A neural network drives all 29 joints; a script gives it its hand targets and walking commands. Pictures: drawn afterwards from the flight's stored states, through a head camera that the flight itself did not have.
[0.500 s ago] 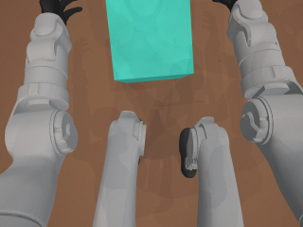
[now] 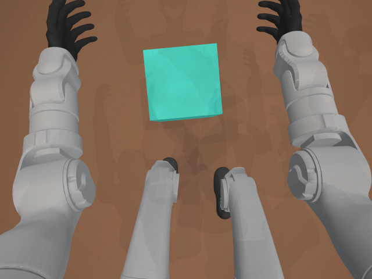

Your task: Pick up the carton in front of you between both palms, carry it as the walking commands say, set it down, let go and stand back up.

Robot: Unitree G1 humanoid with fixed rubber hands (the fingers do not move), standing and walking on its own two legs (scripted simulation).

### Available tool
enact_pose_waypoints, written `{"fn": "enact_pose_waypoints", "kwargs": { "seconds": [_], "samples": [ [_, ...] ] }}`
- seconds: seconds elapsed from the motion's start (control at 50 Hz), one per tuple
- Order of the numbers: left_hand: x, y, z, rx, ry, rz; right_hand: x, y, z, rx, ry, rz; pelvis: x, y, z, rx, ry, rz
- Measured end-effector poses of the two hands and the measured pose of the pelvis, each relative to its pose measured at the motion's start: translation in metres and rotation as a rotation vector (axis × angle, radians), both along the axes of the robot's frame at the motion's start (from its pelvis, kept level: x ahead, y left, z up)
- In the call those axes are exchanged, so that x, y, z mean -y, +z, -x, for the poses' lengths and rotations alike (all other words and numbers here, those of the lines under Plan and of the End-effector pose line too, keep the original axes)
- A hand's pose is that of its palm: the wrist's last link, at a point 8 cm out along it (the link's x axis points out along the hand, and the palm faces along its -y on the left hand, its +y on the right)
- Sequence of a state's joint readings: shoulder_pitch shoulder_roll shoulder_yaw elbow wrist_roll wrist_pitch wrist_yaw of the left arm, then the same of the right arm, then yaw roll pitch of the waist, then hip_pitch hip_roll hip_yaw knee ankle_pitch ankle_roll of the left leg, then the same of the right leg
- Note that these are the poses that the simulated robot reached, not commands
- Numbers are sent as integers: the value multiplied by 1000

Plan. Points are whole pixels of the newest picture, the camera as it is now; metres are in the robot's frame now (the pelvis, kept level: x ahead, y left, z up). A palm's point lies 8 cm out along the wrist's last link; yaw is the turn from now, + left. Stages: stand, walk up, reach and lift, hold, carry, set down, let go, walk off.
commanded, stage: set down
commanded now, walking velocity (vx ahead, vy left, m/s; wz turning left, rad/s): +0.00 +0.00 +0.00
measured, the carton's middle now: (183, 89) +0.49 +0.07 -0.46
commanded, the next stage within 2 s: let go in 0.08 s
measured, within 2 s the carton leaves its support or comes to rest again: neither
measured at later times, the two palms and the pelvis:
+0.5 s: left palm (9, 95) +0.39 +0.28 +0.02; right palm (341, 91) +0.42 -0.15 +0.01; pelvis +0.05 +0.02 +0.13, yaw +1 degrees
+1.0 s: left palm out of the picture +0.24 +0.23 +0.12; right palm out of the picture +0.28 -0.24 +0.11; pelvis +0.10 -0.02 +0.19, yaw +2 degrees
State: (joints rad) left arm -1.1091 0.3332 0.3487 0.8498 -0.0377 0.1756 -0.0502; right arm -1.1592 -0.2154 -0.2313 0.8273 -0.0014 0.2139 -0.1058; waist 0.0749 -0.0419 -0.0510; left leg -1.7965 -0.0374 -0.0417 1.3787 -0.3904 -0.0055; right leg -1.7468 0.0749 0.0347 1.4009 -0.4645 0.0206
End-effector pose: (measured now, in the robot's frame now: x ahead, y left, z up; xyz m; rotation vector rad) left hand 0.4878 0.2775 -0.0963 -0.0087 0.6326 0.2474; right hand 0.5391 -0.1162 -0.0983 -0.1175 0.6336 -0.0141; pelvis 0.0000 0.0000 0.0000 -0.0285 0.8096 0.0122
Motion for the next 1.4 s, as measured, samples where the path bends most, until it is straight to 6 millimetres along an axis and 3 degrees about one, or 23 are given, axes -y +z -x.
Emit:
{"fn": "enact_pose_waypoints", "kwargs": {
  "seconds": [0.18, 0.26, 0.44, 0.58, 0.96, 1.04, 1.16, 1.4],
  "samples": [
    [1, 46, 4, -10, -23, -19, 6, 43, 10, -10, -5, 7, -4, 47, -7, 22, -4, -3],
    [2, 57, 17, -50, -70, -41, 11, 57, 28, -32, -12, 50, -7, 67, -13, 41, -3, -1],
    [-2, 95, 84, -152, -166, -98, 29, 93, 103, -112, -16, 98, -15, 115, -39, 173, -1, -2],
    [-5, 134, 120, -156, -159, -101, 40, 129, 132, -106, 2, 92, -17, 139, -58, 285, 12, -9],
    [47, 211, 238, -175, -157, -84, 112, 206, 249, -122, 0, 79, 11, 185, -94, 685, 16, -49],
    [56, 214, 247, -178, -169, -75, 125, 215, 264, -132, -5, 87, 19, 188, -96, 768, 22, -57],
    [66, 213, 243, -174, -187, -71, 135, 221, 276, -156, -6, 92, 25, 188, -95, 854, 27, -63],
    [51, 216, 240, -199, -185, -97, 118, 220, 267, -157, -4, 69, 12, 187, -99, 899, 20, -56]
  ]
}}
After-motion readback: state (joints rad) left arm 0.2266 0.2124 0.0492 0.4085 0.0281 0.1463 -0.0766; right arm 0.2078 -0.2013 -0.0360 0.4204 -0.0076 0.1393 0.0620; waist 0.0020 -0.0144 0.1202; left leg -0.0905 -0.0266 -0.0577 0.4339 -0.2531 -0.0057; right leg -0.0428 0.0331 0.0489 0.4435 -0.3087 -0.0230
